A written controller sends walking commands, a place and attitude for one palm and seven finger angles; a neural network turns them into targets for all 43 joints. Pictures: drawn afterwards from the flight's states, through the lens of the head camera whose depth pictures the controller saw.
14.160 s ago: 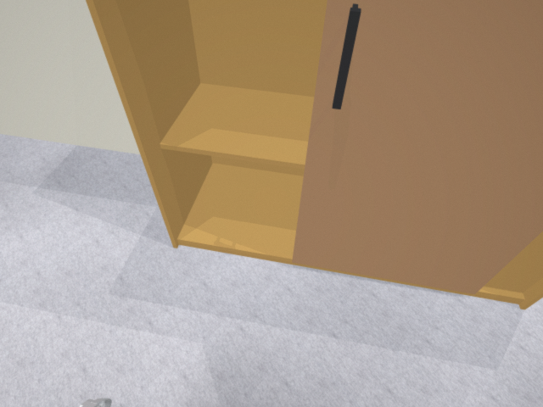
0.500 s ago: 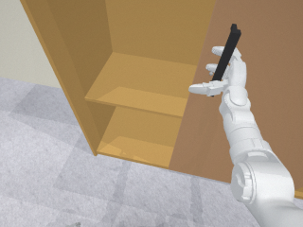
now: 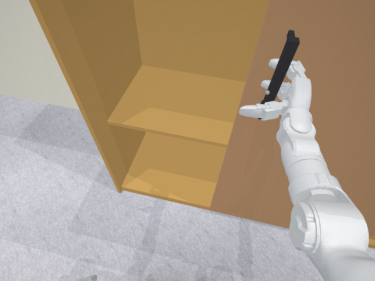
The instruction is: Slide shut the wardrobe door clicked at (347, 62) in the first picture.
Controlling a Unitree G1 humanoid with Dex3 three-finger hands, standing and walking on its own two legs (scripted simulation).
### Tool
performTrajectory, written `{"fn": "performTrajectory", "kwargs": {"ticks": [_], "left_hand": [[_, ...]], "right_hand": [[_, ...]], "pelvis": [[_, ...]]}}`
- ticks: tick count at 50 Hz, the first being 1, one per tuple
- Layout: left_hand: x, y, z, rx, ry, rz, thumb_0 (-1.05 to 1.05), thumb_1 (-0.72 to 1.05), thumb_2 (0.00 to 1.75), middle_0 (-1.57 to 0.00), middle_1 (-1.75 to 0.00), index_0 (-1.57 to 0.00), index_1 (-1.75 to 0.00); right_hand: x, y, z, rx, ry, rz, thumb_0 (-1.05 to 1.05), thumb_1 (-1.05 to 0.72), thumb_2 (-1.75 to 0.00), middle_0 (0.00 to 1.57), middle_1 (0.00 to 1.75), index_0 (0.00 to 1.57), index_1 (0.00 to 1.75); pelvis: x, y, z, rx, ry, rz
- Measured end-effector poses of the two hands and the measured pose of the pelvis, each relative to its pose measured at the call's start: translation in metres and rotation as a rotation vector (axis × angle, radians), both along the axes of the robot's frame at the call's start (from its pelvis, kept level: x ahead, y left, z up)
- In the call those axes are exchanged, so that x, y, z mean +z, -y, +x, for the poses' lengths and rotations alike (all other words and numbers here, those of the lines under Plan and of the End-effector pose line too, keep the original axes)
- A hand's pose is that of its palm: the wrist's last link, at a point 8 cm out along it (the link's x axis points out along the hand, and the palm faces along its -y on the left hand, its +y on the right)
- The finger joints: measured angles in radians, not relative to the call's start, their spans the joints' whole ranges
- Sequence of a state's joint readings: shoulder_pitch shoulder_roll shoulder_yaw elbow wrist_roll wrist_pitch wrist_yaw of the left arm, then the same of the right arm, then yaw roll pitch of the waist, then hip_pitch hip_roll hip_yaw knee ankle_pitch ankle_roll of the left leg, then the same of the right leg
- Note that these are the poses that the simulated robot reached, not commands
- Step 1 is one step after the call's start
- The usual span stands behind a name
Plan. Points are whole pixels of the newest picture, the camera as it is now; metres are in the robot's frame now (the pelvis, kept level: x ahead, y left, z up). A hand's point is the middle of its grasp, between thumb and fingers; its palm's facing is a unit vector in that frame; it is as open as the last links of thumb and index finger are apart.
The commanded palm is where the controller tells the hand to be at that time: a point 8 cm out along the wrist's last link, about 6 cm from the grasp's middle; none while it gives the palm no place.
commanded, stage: grip the handle and tug to test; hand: right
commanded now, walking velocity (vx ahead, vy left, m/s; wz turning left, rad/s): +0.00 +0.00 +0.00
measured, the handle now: (275, 79) +0.53 -0.11 +0.17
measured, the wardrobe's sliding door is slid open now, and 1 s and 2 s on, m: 0.51 0.51 0.51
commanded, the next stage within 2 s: tug the door sideways, standing still in 1.42 s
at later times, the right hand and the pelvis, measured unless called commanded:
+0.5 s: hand (269, 92) +0.48 -0.09 +0.17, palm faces +0.09 +1.00 +0.00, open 8.5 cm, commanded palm +0.44 -0.14 +0.16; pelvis +0.00 -0.01 +0.00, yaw +0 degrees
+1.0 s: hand (265, 91) +0.48 -0.09 +0.17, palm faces +0.09 +1.00 +0.02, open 5.7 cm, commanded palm +0.44 -0.15 +0.16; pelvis +0.01 +0.00 +0.00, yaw +1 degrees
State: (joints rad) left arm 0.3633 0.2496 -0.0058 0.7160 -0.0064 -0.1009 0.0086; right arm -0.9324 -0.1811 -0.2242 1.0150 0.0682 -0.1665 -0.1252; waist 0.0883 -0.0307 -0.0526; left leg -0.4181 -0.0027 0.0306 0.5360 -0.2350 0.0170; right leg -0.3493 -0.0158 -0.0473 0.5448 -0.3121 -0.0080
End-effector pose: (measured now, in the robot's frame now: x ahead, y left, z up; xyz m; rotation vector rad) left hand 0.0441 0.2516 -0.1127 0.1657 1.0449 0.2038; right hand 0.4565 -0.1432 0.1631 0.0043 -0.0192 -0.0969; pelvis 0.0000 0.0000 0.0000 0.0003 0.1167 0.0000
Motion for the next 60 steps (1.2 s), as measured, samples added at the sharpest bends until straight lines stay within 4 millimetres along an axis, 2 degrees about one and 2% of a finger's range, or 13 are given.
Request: {"fn": "performTrajectory", "kwargs": {"ticks": [5, 11, 33, 42, 60], "left_hand": [[0.000, 0.004, 0.000, 0.004, 0.003, -0.004, 0.01, 0.91, 0.90, -0.20, -0.30, -0.20, -0.30], [0.000, 0.009, 0.001, 0.007, 0.005, -0.013, 0.01, 0.91, 0.90, -0.20, -0.30, -0.20, -0.30], [0.000, 0.014, 0.013, -0.006, 0.027, -0.022, 0.01, 0.91, 0.90, -0.20, -0.30, -0.20, -0.30], [0.002, 0.011, 0.017, -0.007, 0.031, -0.018, 0.01, 0.91, 0.90, -0.20, -0.30, -0.20, -0.30], [0.005, 0.002, 0.014, 0.042, 0.048, -0.017, 0.01, 0.91, 0.90, -0.20, -0.30, -0.20, -0.30]], "right_hand": [[0.000, 0.001, 0.000, -0.001, 0.004, 0.001, -0.01, 0.47, -0.31, 0.32, 1.21, 0.30, 1.21], [0.001, 0.002, -0.002, 0.001, 0.018, 0.001, -0.01, 0.32, -0.38, 0.33, 1.23, 0.32, 1.23], [0.004, 0.001, -0.005, -0.009, 0.009, 0.003, 0.01, -0.64, -0.79, 0.40, 1.34, 0.37, 1.34], [0.004, -0.006, -0.004, 0.008, 0.007, 0.007, 0.01, -0.72, -0.84, 0.39, 1.37, 0.36, 1.36], [0.003, -0.005, -0.004, 0.012, 0.011, 0.021, 0.01, -0.73, -0.81, 0.38, 1.37, 0.36, 1.34]], "pelvis": [[0.000, 0.002, 0.001, 0.004, 0.000, 0.000], [0.000, 0.005, 0.002, 0.008, 0.003, 0.001], [0.001, 0.008, 0.005, 0.007, 0.012, 0.002], [0.001, 0.005, 0.006, 0.006, 0.012, 0.001], [0.004, 0.000, 0.009, 0.033, 0.016, 0.001]]}}
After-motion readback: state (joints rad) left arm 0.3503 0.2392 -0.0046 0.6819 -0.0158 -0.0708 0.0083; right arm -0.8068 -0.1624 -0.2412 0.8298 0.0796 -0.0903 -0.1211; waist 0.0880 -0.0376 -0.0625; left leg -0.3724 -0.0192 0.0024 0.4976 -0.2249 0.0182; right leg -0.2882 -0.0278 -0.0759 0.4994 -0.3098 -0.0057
